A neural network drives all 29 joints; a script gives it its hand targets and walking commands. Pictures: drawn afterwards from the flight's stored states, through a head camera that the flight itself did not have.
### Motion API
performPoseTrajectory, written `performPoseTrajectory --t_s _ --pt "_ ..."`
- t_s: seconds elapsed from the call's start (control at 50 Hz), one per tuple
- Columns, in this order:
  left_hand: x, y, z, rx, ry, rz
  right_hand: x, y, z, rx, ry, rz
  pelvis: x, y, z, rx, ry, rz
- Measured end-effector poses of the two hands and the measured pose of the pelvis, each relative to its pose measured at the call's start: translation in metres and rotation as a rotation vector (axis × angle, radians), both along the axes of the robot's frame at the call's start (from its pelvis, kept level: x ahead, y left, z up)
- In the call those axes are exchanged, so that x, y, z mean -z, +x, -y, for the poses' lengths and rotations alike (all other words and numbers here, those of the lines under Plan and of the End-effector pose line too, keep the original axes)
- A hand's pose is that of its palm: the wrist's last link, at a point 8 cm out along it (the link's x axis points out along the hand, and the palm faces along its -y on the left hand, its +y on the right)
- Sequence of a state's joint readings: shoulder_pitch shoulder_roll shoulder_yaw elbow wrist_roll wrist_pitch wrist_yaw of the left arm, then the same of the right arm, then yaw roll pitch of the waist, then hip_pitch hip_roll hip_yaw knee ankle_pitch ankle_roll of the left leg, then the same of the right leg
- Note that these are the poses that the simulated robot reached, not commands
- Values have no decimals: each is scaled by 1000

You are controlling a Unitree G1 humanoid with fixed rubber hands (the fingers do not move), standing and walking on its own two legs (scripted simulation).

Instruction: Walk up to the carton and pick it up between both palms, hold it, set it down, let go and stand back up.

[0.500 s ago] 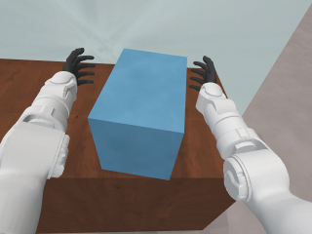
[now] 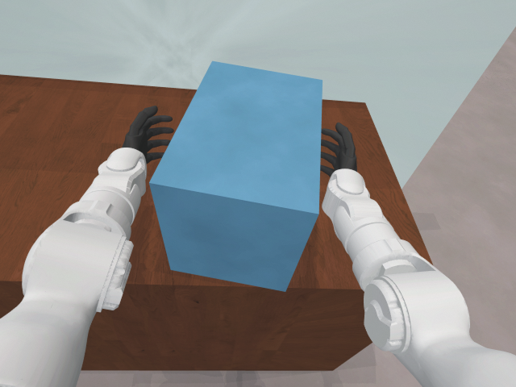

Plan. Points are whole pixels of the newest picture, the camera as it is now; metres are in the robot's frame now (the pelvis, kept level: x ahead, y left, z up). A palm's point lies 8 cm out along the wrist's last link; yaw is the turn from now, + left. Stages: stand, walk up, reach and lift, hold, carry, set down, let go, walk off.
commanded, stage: reach and lift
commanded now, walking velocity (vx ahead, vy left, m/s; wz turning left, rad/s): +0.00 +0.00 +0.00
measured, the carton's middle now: (247, 173) +0.47 -0.06 +0.06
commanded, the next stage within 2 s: none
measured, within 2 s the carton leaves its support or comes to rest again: neither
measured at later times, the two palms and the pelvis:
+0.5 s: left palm (149, 145) +0.49 +0.10 +0.13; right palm (340, 171) +0.40 -0.20 +0.12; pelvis +0.00 +0.00 +0.00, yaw -1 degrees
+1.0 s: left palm (152, 149) +0.49 +0.09 +0.12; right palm (337, 178) +0.40 -0.19 +0.11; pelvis +0.03 +0.02 +0.02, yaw +0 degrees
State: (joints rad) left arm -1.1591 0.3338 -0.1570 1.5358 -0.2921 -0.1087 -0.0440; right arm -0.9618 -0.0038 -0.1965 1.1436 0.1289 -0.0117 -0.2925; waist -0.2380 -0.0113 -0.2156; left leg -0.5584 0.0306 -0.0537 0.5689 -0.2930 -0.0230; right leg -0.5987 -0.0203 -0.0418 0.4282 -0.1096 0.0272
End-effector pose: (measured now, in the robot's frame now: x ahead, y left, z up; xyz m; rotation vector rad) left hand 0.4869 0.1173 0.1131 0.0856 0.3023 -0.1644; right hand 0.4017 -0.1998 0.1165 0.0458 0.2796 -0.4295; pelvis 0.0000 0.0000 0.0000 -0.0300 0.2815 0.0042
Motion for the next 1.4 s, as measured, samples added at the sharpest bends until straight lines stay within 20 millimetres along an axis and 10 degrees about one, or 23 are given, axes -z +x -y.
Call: performPoseTrajectory --t_s 1.4 --pt "-5 0 23 106 -45 82 7 -5 -8 18 -95 172 -18 38 -14 0 0 250"
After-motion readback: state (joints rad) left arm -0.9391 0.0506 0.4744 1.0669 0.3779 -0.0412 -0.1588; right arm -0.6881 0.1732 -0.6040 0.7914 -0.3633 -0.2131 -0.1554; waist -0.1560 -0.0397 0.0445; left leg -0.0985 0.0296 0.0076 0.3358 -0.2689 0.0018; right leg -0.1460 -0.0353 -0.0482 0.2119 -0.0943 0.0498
